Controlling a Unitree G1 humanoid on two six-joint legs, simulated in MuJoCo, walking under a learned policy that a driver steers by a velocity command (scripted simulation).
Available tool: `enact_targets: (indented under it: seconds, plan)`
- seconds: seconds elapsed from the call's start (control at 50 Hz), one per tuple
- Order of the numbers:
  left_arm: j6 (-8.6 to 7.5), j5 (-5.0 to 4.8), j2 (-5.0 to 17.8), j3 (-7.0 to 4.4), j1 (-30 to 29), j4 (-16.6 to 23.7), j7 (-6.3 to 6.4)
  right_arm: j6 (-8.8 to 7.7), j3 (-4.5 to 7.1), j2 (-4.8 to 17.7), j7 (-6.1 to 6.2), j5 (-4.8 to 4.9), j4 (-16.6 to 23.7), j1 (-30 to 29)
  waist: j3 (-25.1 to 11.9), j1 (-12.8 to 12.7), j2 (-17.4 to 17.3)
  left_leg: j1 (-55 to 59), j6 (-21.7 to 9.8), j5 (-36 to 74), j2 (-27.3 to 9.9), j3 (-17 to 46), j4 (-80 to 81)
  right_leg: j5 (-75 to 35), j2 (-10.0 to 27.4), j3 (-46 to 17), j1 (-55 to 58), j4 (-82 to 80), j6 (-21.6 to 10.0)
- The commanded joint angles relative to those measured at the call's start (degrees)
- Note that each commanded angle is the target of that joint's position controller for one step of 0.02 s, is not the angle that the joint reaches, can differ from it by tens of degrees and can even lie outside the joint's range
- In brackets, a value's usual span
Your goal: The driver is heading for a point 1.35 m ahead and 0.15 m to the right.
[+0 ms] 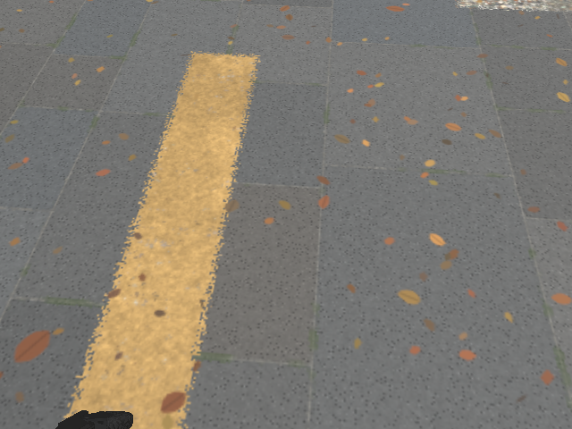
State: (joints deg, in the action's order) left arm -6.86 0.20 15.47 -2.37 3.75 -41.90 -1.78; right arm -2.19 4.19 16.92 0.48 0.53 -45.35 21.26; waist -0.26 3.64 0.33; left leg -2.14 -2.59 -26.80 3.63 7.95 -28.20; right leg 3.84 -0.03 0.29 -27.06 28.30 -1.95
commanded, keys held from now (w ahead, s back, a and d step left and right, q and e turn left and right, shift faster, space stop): w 1.00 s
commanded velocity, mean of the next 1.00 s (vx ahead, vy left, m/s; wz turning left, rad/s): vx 0.50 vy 0.00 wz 0.04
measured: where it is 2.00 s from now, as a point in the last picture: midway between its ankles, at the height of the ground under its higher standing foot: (274, 214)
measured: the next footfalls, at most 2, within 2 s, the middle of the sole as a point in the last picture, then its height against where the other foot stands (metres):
left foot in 0.52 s outside the picture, level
right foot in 1.04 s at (323, 323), level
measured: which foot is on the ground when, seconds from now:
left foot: down 0.00-0.00, up 0.02-0.50, down 0.52-1.00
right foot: down 0.00-0.54, up 0.56-1.00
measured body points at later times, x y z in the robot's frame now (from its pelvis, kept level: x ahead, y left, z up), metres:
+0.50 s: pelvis +0.27 +0.01 +0.01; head +0.30 +0.01 +0.46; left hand +0.24 +0.30 -0.12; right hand +0.52 -0.20 -0.06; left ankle +0.41 +0.13 -0.72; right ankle +0.12 -0.11 -0.72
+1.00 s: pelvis +0.54 +0.01 +0.01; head +0.57 +0.01 +0.46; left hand +0.76 +0.24 -0.08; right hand +0.53 -0.27 -0.12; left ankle +0.41 +0.13 -0.72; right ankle +0.71 -0.11 -0.70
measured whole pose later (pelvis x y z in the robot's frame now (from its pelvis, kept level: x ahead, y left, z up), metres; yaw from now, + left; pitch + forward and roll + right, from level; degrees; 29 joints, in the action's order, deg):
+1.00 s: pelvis +0.54 +0.01 +0.01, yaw +0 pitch +2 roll +2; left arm -4.4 -0.7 14.8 -1.6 2.2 -43.6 -2.4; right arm -3.4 3.5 16.2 0.0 1.0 -50.3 22.1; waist 0.5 4.8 2.2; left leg 2.5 -1.0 -19.2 2.4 -2.2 -14.3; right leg -0.2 3.7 -0.6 -32.7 30.1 -1.3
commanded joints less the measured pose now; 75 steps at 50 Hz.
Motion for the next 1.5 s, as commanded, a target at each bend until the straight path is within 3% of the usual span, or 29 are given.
enact_targets:
  seconds: [0.02,0.04,0.06,0.1,0.14,0.3,0.44,0.48,0.5,0.52,0.54,0.56,0.58,0.6,0.64,0.72,0.84,0.94,1.0,1.04,1.06,1.08,1.1,1.12,1.14,1.18,1.26,1.38,1.5]
  plan:
    - [-0.20,0.48,17.2,-5.38,20.7,-2.2,0.06,-1.44,-0.80,0.0,0.06,0.42,4.8,7.8,-19.4,-6.2,18.7,-31.8,0.7,-0.2,2.0,-2.5,-39.4,9.3,21.9,-37.6,46.6,-6.1,-16.0]
    - [-0.04,-1.23,11.4,-3.89,21.0,-2.1,-0.23,-1.98,-0.14,5.0,-0.04,0.93,4.0,5.1,-16.7,-8.5,13.2,-40.0,0.6,-5.9,-0.3,2.3,-45.4,23.5,21.9,-44.3,46.4,-11.2,-15.2]
    - [0.21,-1.13,8.6,-3.02,17.2,-1.4,0.03,-2.26,0.64,7.8,-0.22,1.41,5.4,-1.8,-8.4,-9.3,7.7,-43.1,0.2,-0.8,-3.2,1.2,-46.4,23.9,19.9,-35.7,39.5,-12.0,-12.5]
    - [0.83,0.15,6.9,-2.16,11.6,-0.6,0.19,-2.57,0.56,6.6,-0.17,0.07,7.0,-7.6,-1.2,-6.9,2.4,-40.6,0.4,6.8,-7.4,-2.0,-40.7,12.0,15.7,-25.1,26.6,-14.1,-11.1]
    - [0.58,0.53,5.7,-1.58,10.5,-0.8,0.25,-2.19,0.62,5.0,-0.37,0.04,6.6,-5.7,-1.2,-4.5,5.0,-35.5,0.9,9.6,-9.3,-2.5,-36.3,4.0,12.9,-19.6,21.7,-16.3,-10.7]
    - [1.21,-0.92,9.3,-2.43,14.4,-3.9,1.37,-2.12,-0.78,1.1,-0.83,-0.19,9.1,-15.7,1.4,-6.6,3.4,-34.9,3.5,27.5,-9.4,-6.2,-12.5,-7.7,10.1,-6.9,20.0,-20.3,-9.8]
    - [3.11,-1.53,10.6,-2.80,19.6,-7.3,1.79,-3.17,-0.74,2.0,-2.76,0.57,12.3,-24.2,3.9,-8.4,4.0,-33.6,0.9,26.1,-6.7,-7.2,-1.6,-10.6,14.2,-7.2,28.8,-15.8,-8.3]
    - [3.63,-1.57,11.7,-3.16,18.2,-7.4,2.12,-3.36,0.06,3.9,-2.88,0.33,11.4,-20.1,1.3,-5.3,5.0,-26.6,-0.9,22.7,-4.8,-8.7,0.1,-22.2,14.1,-6.4,30.4,-10.4,-7.0]
    - [3.88,-1.63,11.5,-3.03,17.2,-7.3,2.26,-3.35,1.12,5.7,-2.59,0.06,9.4,-13.4,-2.9,-1.4,4.5,-16.7,-2.5,23.7,-3.3,-10.3,1.8,-30.1,12.0,-4.3,29.1,-2.8,-5.7]
    - [3.86,-0.98,9.8,-2.24,16.8,-6.5,2.41,-3.23,2.39,8.7,-2.01,-0.34,6.9,-3.8,-9.9,2.6,2.9,-1.2,-5.0,25.8,-6.7,-7.1,-0.4,-26.4,9.3,-2.2,21.8,9.3,-3.9]
    - [2.92,0.06,4.2,-0.45,21.5,-4.6,2.21,-2.90,3.62,14.5,-1.47,-1.53,6.0,3.5,-19.3,2.3,-8.8,21.7,-12.4,24.1,-21.6,14.9,-1.0,-2.8,1.8,0.9,0.9,31.4,-0.2]
    - [1.66,-0.58,3.9,0.01,22.8,-5.5,1.70,-2.52,3.03,12.2,-1.68,-0.38,5.0,5.1,-24.4,2.2,-16.5,27.1,-17.6,15.0,-27.0,33.9,7.8,29.1,-2.9,-4.8,-10.9,42.8,0.9]
    - [0.86,-2.03,9.2,-1.45,18.2,-4.5,1.22,-2.37,1.82,8.8,-1.66,0.07,5.3,1.8,-15.5,2.6,-10.9,20.8,-14.9,8.9,-24.9,28.4,9.8,27.5,0.9,-7.0,-17.0,47.1,0.3]
    - [0.50,-2.52,9.5,-1.48,13.4,-3.2,1.04,-2.28,1.24,7.2,-1.51,0.00,5.7,-1.9,-8.8,1.6,-7.5,12.4,-12.8,9.8,-22.4,20.4,11.1,22.4,3.7,-5.2,-17.7,45.6,-0.2]
    - [1.17,-1.07,8.4,-1.84,11.5,-3.1,1.39,-2.66,0.26,4.3,-1.91,-0.89,6.0,-7.6,-2.0,-2.3,-4.4,-1.7,-11.0,18.0,-17.9,11.3,15.2,15.2,7.4,-4.4,-12.5,38.4,0.4]
    - [3.19,-0.51,5.2,-1.36,12.5,-3.4,1.81,-3.90,0.69,5.5,-1.93,-0.62,4.4,-8.2,-0.2,-5.1,-4.8,-9.2,-12.1,26.1,-16.2,4.0,20.2,8.9,8.5,-3.8,-9.1,31.9,2.5]
    - [2.35,-0.42,3.2,-0.51,0.5,-0.3,1.01,-3.29,1.11,7.7,-0.72,-0.07,1.1,-3.4,2.6,-1.4,-3.3,-7.5,-9.4,28.1,-13.5,-3.6,21.3,-9.0,6.5,-1.7,-8.8,10.6,3.1]
    - [1.72,-1.06,4.0,-0.37,-6.6,2.6,-0.42,-2.01,1.46,8.8,-0.39,0.57,-2.2,1.4,4.2,0.7,-3.5,1.3,-8.6,28.3,-17.2,-2.7,17.9,-6.7,4.8,-1.7,-9.8,2.8,1.4]
    - [1.33,-0.95,5.8,-0.98,-4.0,2.5,-0.97,-1.06,1.85,9.7,0.02,0.70,-3.1,0.7,2.3,-1.7,-5.0,5.6,-6.9,38.0,-18.5,-2.3,12.6,-0.2,3.0,-0.4,-4.7,0.3,-1.0]
    - [1.24,-0.56,10.0,-3.23,9.8,-1.6,-0.32,-0.49,1.19,8.4,0.32,0.41,-2.8,-0.4,-6.6,-8.5,-4.0,1.4,-4.2,49.7,-13.8,-6.3,-3.8,-1.4,1.2,1.4,16.0,-0.7,-4.1]
    - [1.50,-0.05,14.5,-4.39,20.0,-3.4,0.28,-0.61,-0.19,5.3,0.52,-1.13,-1.3,0.6,-15.8,-11.4,3.8,-10.6,-1.9,32.3,-9.8,-9.3,-22.7,-4.3,12.7,-11.8,33.5,1.3,-8.0]
    - [1.80,-0.29,17.2,-4.86,21.3,-4.5,-0.09,-1.95,-1.82,-0.8,-0.15,-0.49,-1.0,7.8,-21.3,-7.2,18.8,-32.9,1.3,-5.1,0.4,-6.7,-39.7,9.2,22.6,-38.6,49.6,-6.4,-16.9]
    - [1.84,-1.15,11.3,-3.36,20.3,-3.7,-0.11,-3.07,-0.47,5.8,-0.50,0.63,-1.7,3.3,-18.0,-9.9,11.2,-39.4,0.7,-6.7,-2.8,-0.5,-45.4,17.4,21.1,-39.5,47.7,-10.0,-15.0]
    - [1.79,-0.95,9.4,-2.70,16.3,-3.1,0.15,-3.78,0.19,7.9,-0.79,1.77,0.0,-2.3,-10.1,-9.5,8.3,-42.5,0.0,-1.3,-5.5,-1.9,-45.3,15.7,19.3,-31.1,40.6,-11.1,-12.6]
    - [1.81,-0.45,8.7,-2.42,12.6,-2.5,0.22,-3.96,0.04,7.2,-0.50,1.49,0.5,-5.0,-6.0,-7.8,3.6,-40.7,0.1,3.9,-8.3,-3.5,-42.8,10.0,17.3,-25.5,32.8,-12.4,-11.6]
    - [1.55,0.58,6.2,-1.68,8.9,-2.1,0.14,-3.22,0.37,6.0,-0.34,0.40,0.4,-5.2,-2.5,-4.5,4.3,-35.0,0.7,9.1,-11.1,-3.4,-37.9,1.5,14.2,-18.6,22.7,-15.6,-11.1]
    - [0.73,-0.08,7.7,-2.21,9.6,-3.6,0.47,-1.48,-0.10,3.3,-0.03,-0.20,0.8,-6.5,-0.1,-3.1,3.5,-34.9,2.8,14.3,-12.2,-4.4,-30.1,-4.4,13.3,-12.1,17.7,-20.4,-12.5]
    - [1.49,-0.74,9.4,-2.61,14.0,-6.2,1.59,-2.21,-0.97,1.5,-0.94,-0.10,3.4,-17.7,2.7,-6.6,2.8,-33.5,3.5,31.2,-10.0,-6.9,-9.8,-5.1,10.3,-4.3,18.9,-21.9,-9.7]
    - [3.08,-1.51,10.6,-3.23,17.8,-9.3,2.02,-2.98,-0.92,3.0,-2.63,0.46,6.0,-23.8,4.3,-7.4,3.5,-33.5,0.9,26.7,-8.2,-6.7,-1.6,-7.3,14.9,-5.3,28.8,-17.1,-8.3]
Velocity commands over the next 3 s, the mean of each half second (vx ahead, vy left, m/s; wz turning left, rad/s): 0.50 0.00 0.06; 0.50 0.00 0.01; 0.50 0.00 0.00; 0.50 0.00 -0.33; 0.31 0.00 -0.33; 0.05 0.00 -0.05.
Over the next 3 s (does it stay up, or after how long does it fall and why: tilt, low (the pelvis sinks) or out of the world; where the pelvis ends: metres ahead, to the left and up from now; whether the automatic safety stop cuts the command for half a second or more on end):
stays up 1.37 -0.04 0.01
